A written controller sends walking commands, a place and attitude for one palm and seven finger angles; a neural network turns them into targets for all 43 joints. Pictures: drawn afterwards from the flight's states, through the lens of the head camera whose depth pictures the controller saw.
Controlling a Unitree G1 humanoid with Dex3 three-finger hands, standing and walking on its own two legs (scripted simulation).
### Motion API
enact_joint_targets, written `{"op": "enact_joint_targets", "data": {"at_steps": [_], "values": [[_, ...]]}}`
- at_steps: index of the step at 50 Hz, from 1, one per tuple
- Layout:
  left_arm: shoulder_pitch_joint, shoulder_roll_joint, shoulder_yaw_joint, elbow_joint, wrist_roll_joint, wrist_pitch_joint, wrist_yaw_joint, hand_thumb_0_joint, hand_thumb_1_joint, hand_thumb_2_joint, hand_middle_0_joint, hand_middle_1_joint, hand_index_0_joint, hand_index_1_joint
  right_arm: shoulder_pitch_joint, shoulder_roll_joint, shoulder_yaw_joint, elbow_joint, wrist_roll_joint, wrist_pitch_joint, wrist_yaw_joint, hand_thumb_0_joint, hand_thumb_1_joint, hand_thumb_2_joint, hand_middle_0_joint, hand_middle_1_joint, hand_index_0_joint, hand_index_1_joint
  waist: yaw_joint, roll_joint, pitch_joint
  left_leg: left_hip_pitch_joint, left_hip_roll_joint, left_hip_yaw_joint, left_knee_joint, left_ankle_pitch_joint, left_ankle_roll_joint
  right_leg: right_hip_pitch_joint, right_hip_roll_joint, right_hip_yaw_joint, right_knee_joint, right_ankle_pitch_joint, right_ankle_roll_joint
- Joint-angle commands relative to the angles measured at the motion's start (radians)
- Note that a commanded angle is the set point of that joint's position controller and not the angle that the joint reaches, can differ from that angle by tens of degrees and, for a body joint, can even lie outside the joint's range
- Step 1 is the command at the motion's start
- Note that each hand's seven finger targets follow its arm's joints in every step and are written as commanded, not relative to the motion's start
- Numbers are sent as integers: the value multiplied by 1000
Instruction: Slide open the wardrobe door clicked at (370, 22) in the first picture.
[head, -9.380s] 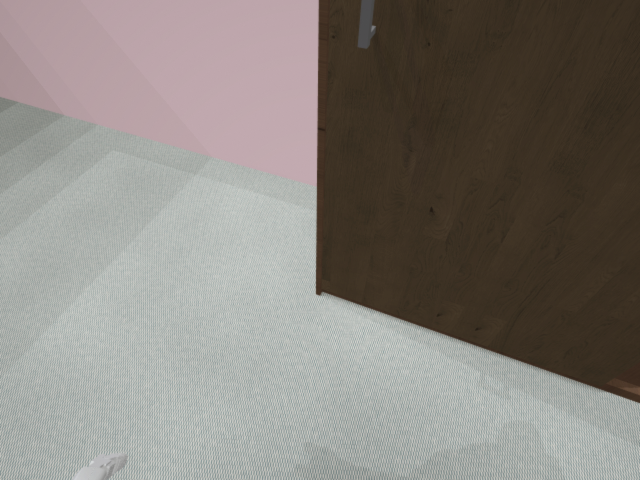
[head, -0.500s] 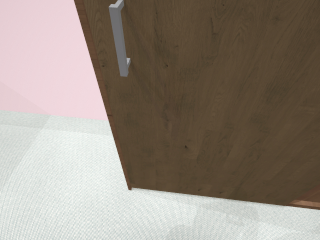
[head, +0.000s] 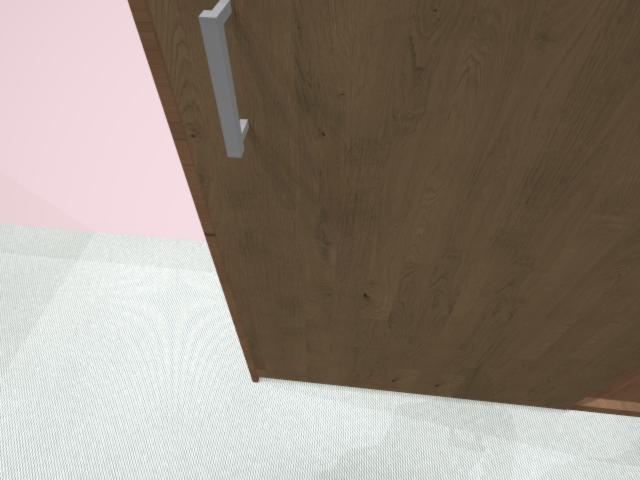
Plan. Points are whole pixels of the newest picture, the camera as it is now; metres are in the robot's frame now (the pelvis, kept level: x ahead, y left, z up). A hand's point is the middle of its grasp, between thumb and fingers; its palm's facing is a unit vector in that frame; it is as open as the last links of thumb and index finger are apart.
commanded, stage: look again from close up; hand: left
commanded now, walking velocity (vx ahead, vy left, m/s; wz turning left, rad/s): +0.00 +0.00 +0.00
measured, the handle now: (229, 84) +0.48 +0.14 +0.26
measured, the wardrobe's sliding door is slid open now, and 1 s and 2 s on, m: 0.00 0.00 0.00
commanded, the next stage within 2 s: raise the hand with hooked fingers in 0.28 s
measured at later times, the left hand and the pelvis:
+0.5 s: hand out of the picture +0.07 +0.19 -0.11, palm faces +0.23 -0.94 -0.25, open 7.3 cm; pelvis -0.01 -0.01 -0.01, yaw +1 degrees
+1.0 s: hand (146, 431) +0.16 +0.19 +0.05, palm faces +0.09 -0.99 -0.08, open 9.7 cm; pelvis -0.02 -0.03 -0.03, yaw +4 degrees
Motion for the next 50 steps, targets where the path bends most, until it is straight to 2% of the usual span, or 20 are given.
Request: {"op": "enact_joint_targets", "data": {"at_steps": [1,18,19,20,21,22,23,24,25,27,29,30,31,33,36,40,41,44,46,50], "values": [[82,67,10,-22,2,-12,-1,0,900,900,-200,-300,-200,-300,85,-83,-19,-8,0,-10,-9,0,-900,-900,200,300,200,300,1,0,28,-103,153,-128,-80,245,-12,55,-107,124,-47,205,-30],[98,65,9,-17,1,-15,-2,0,900,900,-200,-300,-200,-300,80,-81,-20,-8,1,-9,-8,0,-900,-900,200,300,200,300,2,5,45,-109,148,-126,-89,169,-18,40,-111,139,-76,169,-35],[174,120,12,24,14,-40,37,0,900,900,-200,-300,-200,-300,-50,-126,-29,-81,17,-18,3,0,-900,-900,200,300,200,300,44,-70,-8,-135,162,-72,143,315,-43,39,-160,164,-15,703,3],[-585,306,59,-1525,-205,-241,19,0,877,890,-202,-315,-202,-315,10,-343,-48,-444,37,-164,-36,0,-900,-900,200,300,200,300,-108,191,-503,66,59,-121,21,383,-39,138,-66,123,49,397,7],[-509,383,157,-1542,-170,-218,82,0,853,880,-203,-330,-203,-330,-116,-239,-8,-404,53,-235,-62,0,-900,-900,200,300,200,300,-51,309,-389,61,85,-80,4,368,-63,58,-24,117,98,124,-8],[-27,81,-37,-1261,-140,-72,91,0,830,870,-205,-345,-205,-345,-82,-190,-17,-446,49,-286,-48,0,-900,-900,200,300,200,300,-35,262,-283,-35,108,-121,-35,373,-71,-35,-15,41,121,-25,-14],[82,-60,-111,-1128,-167,7,92,0,807,860,-207,-360,-207,-360,-69,-185,-21,-395,76,-305,-46,0,-900,-900,200,300,200,300,-41,105,-134,-107,101,-135,-19,250,-71,-117,-13,13,113,-39,1],[5,-42,-122,-1290,-200,-36,75,0,783,850,-208,-375,-208,-375,-88,-238,-36,-466,81,-327,-50,0,-900,-900,200,300,200,300,-38,49,-86,-159,93,-145,18,129,-58,-118,-16,9,72,-29,8],[10,27,-79,-1336,-197,-81,63,0,760,840,-210,-390,-210,-390,-94,-267,-47,-484,72,-350,-54,0,-900,-900,200,300,200,300,-51,-22,-111,-184,74,-140,61,45,-45,-134,-15,30,35,-63,9],[21,43,-37,-1285,-185,-171,21,0,713,820,-213,-420,-213,-420,-86,-269,-62,-533,44,-363,-43,0,-900,-900,200,300,200,300,-70,-223,-74,-275,46,-135,140,-4,-39,-209,-18,42,25,-169,12],[266,-1,9,-1094,-216,-289,-82,0,667,800,-217,-450,-217,-450,-128,-264,-81,-581,31,-358,-18,0,-900,-900,200,300,200,300,-1,-324,-5,-426,38,-113,206,-53,-54,-272,-16,39,79,-256,10],[366,0,41,-1059,-238,-358,-149,0,643,790,-218,-465,-218,-465,-149,-264,-90,-613,28,-346,2,0,-900,-900,200,300,200,300,21,-307,-23,-467,30,-93,241,-55,-65,-260,-17,43,110,-244,5],[445,60,122,-1007,-244,-413,-221,0,620,780,-220,-480,-220,-480,-164,-274,-105,-646,29,-322,31,0,-900,-900,200,300,200,300,48,-189,-41,-461,19,-76,270,-14,-78,-220,-23,60,138,-171,-16],[407,194,227,-1060,-239,-484,-326,0,573,760,-223,-510,-223,-510,-219,-283,-114,-727,34,-281,51,0,-900,-900,200,300,200,300,52,-117,-91,-514,3,-45,323,0,-67,-179,-39,99,180,-84,-18],[320,253,298,-1210,-273,-399,-328,0,503,730,-228,-555,-228,-555,-233,-262,-103,-801,52,-210,29,0,-900,-900,200,300,200,300,81,-23,-156,-540,-3,-27,328,-18,-49,-147,-48,159,174,-112,-7],[111,245,304,-1516,-290,-401,-243,0,410,690,-235,-615,-235,-615,-162,-217,-83,-831,51,-193,0,0,-900,-900,200,300,200,300,29,110,-276,-423,25,-54,328,79,-38,-131,-26,144,195,22,0],[28,269,302,-1577,-287,-426,-237,0,387,680,-237,-630,-237,-630,-133,-226,-77,-819,45,-199,-4,0,-900,-900,200,300,200,300,1,70,-282,-415,33,-73,336,88,-33,-137,-20,150,197,47,7],[-44,224,198,-1561,-287,-476,-286,0,317,650,-242,-675,-242,-675,-121,-238,-57,-772,55,-242,-15,0,-900,-900,200,300,200,300,-55,114,-232,-364,44,-92,340,72,-26,-188,-10,128,170,32,8],[-121,226,156,-1483,-298,-455,-349,0,270,630,-245,-705,-245,-705,-123,-258,-42,-736,61,-266,-30,0,-900,-900,200,300,200,300,-87,66,-165,-355,52,-112,329,48,-18,-207,-7,127,136,-4,12],[-115,340,265,-1374,-312,-312,-431,0,177,590,-252,-765,-252,-765,-148,-272,-38,-711,78,-298,-51,0,-900,-900,200,300,200,300,-32,13,-221,-343,51,-124,265,42,-18,-95,-29,132,74,-58,19]]}}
